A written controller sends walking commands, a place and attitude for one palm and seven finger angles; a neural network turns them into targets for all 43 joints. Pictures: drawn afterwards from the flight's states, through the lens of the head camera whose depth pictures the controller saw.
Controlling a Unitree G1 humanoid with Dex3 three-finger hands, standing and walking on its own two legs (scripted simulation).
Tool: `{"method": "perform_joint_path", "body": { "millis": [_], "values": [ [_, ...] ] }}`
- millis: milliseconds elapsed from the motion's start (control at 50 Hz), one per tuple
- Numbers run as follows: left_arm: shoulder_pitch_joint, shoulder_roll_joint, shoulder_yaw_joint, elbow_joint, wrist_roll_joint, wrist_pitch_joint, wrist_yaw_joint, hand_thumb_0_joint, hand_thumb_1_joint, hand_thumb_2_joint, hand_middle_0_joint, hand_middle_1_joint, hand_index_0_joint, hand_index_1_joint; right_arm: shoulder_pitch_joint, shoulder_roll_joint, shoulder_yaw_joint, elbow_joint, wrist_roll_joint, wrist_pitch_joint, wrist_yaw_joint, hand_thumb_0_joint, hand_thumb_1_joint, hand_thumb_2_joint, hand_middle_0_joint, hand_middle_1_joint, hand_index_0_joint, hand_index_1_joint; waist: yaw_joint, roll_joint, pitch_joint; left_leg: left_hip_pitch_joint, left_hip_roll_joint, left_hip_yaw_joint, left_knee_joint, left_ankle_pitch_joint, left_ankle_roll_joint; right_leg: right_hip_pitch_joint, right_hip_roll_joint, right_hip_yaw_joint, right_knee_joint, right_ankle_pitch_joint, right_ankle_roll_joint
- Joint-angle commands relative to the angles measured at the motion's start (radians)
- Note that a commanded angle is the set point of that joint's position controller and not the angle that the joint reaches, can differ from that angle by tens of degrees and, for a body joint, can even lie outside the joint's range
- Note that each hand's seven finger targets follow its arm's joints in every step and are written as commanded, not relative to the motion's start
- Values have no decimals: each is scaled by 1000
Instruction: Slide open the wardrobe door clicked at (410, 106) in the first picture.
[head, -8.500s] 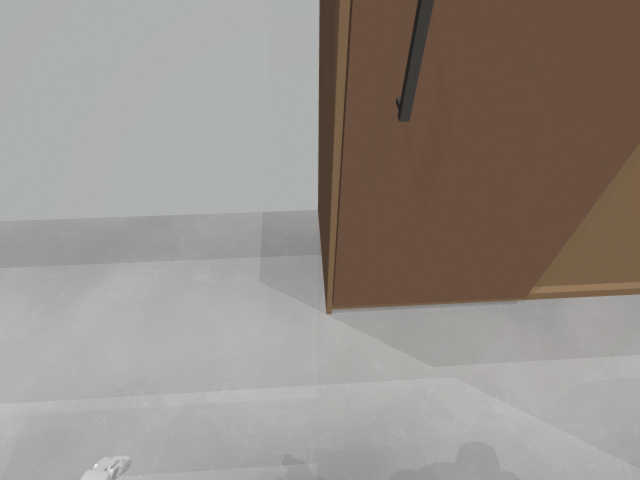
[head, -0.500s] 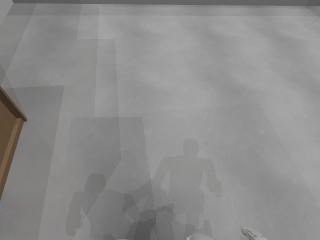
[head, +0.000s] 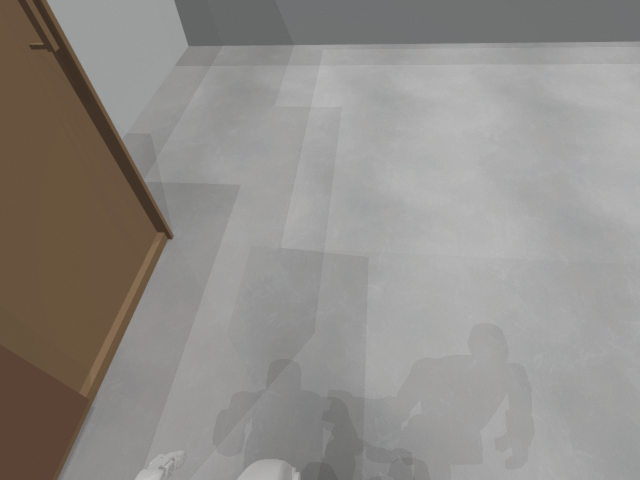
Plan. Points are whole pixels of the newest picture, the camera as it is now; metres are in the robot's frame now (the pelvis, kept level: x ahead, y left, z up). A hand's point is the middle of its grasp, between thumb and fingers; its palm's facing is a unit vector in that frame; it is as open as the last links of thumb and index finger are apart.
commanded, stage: turn to face it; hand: left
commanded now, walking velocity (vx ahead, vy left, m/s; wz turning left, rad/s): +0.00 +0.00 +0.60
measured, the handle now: out of the picture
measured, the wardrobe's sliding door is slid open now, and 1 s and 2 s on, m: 0.00 0.00 0.00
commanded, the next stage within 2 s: none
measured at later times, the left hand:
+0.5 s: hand out of the picture +0.00 +0.31 -0.17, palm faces +0.33 -0.92 -0.23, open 7.4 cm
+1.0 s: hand out of the picture -0.04 +0.24 -0.14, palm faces +0.55 -0.78 -0.30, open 7.4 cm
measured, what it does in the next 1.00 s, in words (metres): steps on the spot, turning left: left foot, then right foot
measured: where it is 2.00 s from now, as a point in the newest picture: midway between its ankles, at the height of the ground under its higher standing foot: outside the picture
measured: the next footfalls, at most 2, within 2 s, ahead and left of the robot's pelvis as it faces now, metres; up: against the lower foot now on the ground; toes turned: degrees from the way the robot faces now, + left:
left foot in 0.24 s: +0.03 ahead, +0.15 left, +0.00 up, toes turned +14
right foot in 0.88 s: +0.07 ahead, -0.08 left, +0.00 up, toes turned +31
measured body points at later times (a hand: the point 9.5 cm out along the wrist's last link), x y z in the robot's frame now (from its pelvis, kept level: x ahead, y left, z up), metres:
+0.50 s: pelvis -0.01 +0.07 +0.01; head +0.00 +0.11 +0.45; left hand -0.02 +0.35 -0.15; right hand +0.14 -0.15 -0.11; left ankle -0.01 +0.14 -0.74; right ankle +0.02 -0.10 -0.64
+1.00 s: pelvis -0.02 +0.01 +0.00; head +0.01 -0.01 +0.45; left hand -0.07 +0.28 -0.11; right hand +0.15 -0.20 -0.16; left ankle -0.07 +0.13 -0.66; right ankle +0.04 -0.10 -0.74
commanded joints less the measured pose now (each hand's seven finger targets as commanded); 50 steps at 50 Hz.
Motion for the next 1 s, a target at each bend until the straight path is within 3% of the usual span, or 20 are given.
{"method": "perform_joint_path", "body": {
  "millis": [0, 120, 180, 200, 220, 240, 260, 300, 340, 380, 560, 680, 800, 820, 840, 860, 880, 900, 940, 980],
  "values": [
    [17, 205, 54, -62, 10, -24, 14, 0, 900, 900, -200, -300, -200, -300, -55, -45, -10, -87, 6, -16, 7, 0, -900, -900, 200, 300, 200, 300, 44, -245, -18, -47, 48, 30, -50, 22, -19, 47, -237, 113, -220, 225, -103],
    [90, 257, 77, -27, 17, -14, 10, 0, 900, 900, -200, -300, -200, -300, -119, -24, 11, -112, 16, -38, 7, 0, -900, -900, 200, 300, 200, 300, 88, -280, -80, 67, 44, 115, -376, -33, -6, 132, -288, 53, -109, 424, -122],
    [77, 256, 81, -14, 8, -4, 4, 0, 900, 900, -200, -300, -200, -300, -37, -51, 6, -98, 14, -51, 3, 0, -900, -900, 200, 300, 200, 300, 44, -227, -120, 243, 29, 131, -626, 140, 12, 74, -268, -17, 41, 388, -52],
    [78, 236, 77, -25, -2, 4, 0, 0, 900, 900, -200, -300, -200, -300, 33, -103, -6, -84, 12, -61, 3, 0, -900, -900, 200, 300, 200, 300, 2, -93, -171, 402, 72, 54, -743, 302, 33, -35, -231, -46, 203, 273, -3],
    [72, 160, 64, -63, -10, 7, -7, 0, 900, 900, -200, -300, -200, -300, 92, -221, -36, -79, 6, -73, -5, 0, -900, -900, 200, 300, 200, 300, -31, 253, -188, 558, 352, -329, -794, 691, 153, -340, -76, -68, 442, -252, 89],
    [-1, 147, 49, -91, -2, 14, -1, 0, 900, 900, -200, -300, -200, -300, 157, -270, -44, -54, 13, -67, -16, 0, -900, -900, 200, 300, 200, 300, -63, 241, -210, 542, 448, -402, -789, 903, 250, -392, -38, 50, 587, -420, 89],
    [-21, 159, 52, -84, 1, 19, 1, 0, 900, 900, -200, -300, -200, -300, 147, -243, -35, -46, 9, -68, -23, 0, -900, -900, 200, 300, 200, 300, -52, 166, -197, 494, 420, -337, -785, 796, 267, -381, -57, 104, 645, -362, 73],
    [-38, 162, 62, -53, -1, 17, -3, 0, 900, 900, -200, -300, -200, -300, 35, -179, -16, -78, 5, -71, -40, 0, -900, -900, 200, 300, 200, 300, -18, 167, -115, 395, 319, -287, -802, 658, 229, -398, -55, 138, 690, -216, 76],
    [9, 165, 65, -21, 0, 16, -11, 0, 900, 900, -200, -300, -200, -300, -34, -142, 2, -95, 5, -77, -42, 0, -900, -900, 200, 300, 200, 300, 22, 115, -89, 358, 252, -222, -818, 639, 197, -360, -41, 139, 682, -117, 82],
    [33, 169, 66, -4, 1, 16, -12, 0, 900, 900, -200, -300, -200, -300, -30, -138, 4, -97, 10, -81, -43, 0, -900, -900, 200, 300, 200, 300, 31, 79, -106, 365, 229, -209, -833, 614, 188, -338, -29, 141, 661, -73, 87],
    [-55, 165, 65, -44, -2, 20, 1, 0, 900, 900, -200, -300, -200, -300, 28, -140, -12, -82, 4, -69, -39, 0, -900, -900, 200, 300, 200, 300, 4, 66, -76, 346, 226, -385, -875, 377, 228, -333, 6, 177, 501, -91, 99],
    [-86, 149, 57, -71, -7, 11, 5, 0, 900, 900, -200, -300, -200, -300, 53, -142, -22, -74, 0, -61, -40, 0, -900, -900, 200, 300, 200, 300, -7, 93, -116, 366, 204, -483, -834, 445, 243, -266, 56, 183, 343, -155, 83],
    [38, 155, 61, -50, -20, 0, 15, 0, 900, 900, -200, -300, -200, -300, -2, -131, -30, -90, 5, -46, -32, 0, -900, -900, 200, 300, 200, 300, 51, 90, -155, 193, 114, -487, -777, 403, 172, 69, 106, 160, -50, -10, 50],
    [78, 183, 69, -42, -18, -7, 19, 0, 900, 900, -200, -300, -200, -300, -7, -106, -28, -93, 12, -45, -27, 0, -900, -900, 200, 300, 200, 300, 70, 30, -164, 84, 73, -435, -733, 271, 124, 212, 56, 191, -182, 44, 33],
    [92, 257, 84, -43, -5, -13, 24, 0, 900, 900, -200, -300, -200, -300, 10, -49, -23, -100, 20, -44, -23, 0, -900, -900, 200, 300, 200, 300, 79, -184, -169, -94, -25, -279, -547, 17, 56, 335, -168, 396, -293, -72, -38],
    [54, 301, 85, -62, 6, -10, 26, 0, 900, 900, -200, -300, -200, -300, 11, -43, -25, -120, 12, -46, -28, 0, -900, -900, 200, 300, 200, 300, 74, -329, -119, -191, -119, -102, -296, -140, 6, 240, -388, 600, -326, -69, -142],
    [-3, 283, 77, -83, 0, -3, 28, 0, 900, 900, -200, -300, -200, -300, 8, -90, -35, -114, 1, -42, -26, 0, -900, -900, 200, 300, 200, 300, 48, -208, -87, -115, -61, -126, -137, -124, 17, 74, -404, 520, -322, -48, -176],
    [-64, 242, 70, -95, 0, -8, 28, 0, 900, 900, -200, -300, -200, -300, 18, -81, -37, -102, -2, -28, -17, 0, -900, -900, 200, 300, 200, 300, 13, -168, -46, -92, -39, -110, -44, -60, 17, -5, -327, 432, -317, -48, -160],
    [-102, 201, 55, -87, -5, -15, 17, 0, 900, 900, -200, -300, -200, -300, 36, -73, -34, -65, -3, -13, -6, 0, -900, -900, 200, 300, 200, 300, -10, -208, 16, -80, -4, -64, 67, 31, -1, -68, -228, 291, -290, 16, -112],
    [-75, 182, 48, -74, -2, -22, 15, 0, 900, 900, -200, -300, -200, -300, 49, -60, -28, -64, 0, -14, 1, 0, -900, -900, 200, 300, 200, 300, -11, -222, 22, -94, 8, -34, 82, 81, -13, -36, -195, 201, -258, 110, -93]
  ]
}}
